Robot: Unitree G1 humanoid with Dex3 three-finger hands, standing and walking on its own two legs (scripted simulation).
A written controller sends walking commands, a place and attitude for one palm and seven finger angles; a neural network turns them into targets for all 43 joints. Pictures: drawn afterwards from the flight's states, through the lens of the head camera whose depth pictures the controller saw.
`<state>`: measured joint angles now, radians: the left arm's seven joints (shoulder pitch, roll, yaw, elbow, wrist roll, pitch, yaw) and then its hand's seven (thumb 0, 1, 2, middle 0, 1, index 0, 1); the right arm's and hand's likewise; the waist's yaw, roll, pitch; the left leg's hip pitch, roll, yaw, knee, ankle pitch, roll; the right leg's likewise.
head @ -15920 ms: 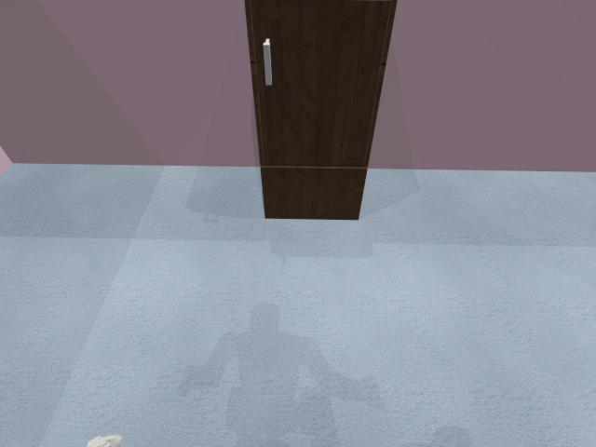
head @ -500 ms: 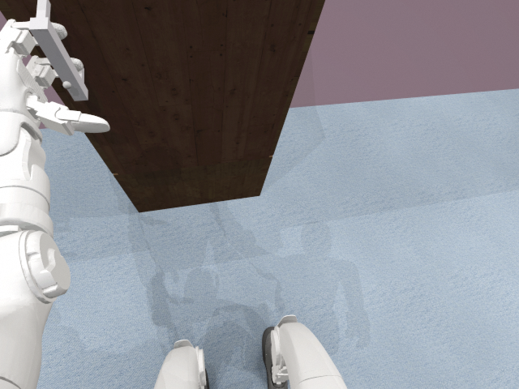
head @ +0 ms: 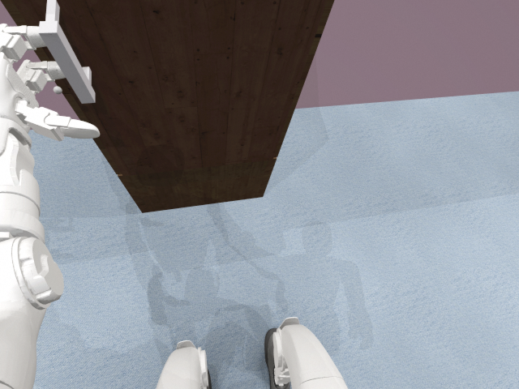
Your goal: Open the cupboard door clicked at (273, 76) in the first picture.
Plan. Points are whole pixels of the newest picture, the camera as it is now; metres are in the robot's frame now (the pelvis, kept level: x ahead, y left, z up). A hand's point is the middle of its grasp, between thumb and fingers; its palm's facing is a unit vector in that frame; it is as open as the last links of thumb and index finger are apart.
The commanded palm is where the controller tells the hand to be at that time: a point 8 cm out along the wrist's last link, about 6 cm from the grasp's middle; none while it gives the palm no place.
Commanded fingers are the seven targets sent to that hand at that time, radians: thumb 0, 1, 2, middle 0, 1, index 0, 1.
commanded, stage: move the hooked fingers beside the handle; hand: left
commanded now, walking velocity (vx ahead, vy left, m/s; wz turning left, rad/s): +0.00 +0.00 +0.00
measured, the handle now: (71, 56) +0.58 +0.22 +0.07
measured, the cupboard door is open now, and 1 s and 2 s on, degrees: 0 0 0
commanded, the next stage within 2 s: slide the fingers in behind the handle in 1.62 s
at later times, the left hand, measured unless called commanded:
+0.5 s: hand (32, 95) +0.51 +0.25 +0.07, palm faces +0.07 -1.00 -0.03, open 14.0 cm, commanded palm +0.49 +0.30 +0.07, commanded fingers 0.00 -0.50 0.30 -0.30 -1.20 -0.30 -1.20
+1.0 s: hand (11, 98) +0.51 +0.28 +0.07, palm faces +0.06 -1.00 -0.03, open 14.0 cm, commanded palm +0.50 +0.31 +0.07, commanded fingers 0.00 -0.50 0.30 -0.30 -1.20 -0.30 -1.20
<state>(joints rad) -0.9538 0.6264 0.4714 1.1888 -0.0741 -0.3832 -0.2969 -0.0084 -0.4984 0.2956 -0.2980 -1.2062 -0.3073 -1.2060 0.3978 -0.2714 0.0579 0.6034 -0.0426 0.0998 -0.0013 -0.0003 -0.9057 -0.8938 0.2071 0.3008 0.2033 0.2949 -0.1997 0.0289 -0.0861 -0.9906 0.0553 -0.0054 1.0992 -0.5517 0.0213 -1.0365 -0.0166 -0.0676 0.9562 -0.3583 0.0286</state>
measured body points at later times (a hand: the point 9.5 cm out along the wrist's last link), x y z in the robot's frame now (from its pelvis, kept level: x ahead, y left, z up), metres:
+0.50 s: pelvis +0.00 -0.01 +0.00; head +0.16 +0.02 +0.42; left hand +0.50 +0.31 +0.08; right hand +0.00 -0.28 -0.10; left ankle -0.03 +0.10 -0.66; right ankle +0.04 -0.15 -0.66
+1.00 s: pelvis -0.01 +0.00 +0.00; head +0.16 +0.03 +0.41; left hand +0.50 +0.33 +0.08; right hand -0.02 -0.27 -0.10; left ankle -0.03 +0.10 -0.66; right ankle +0.04 -0.15 -0.66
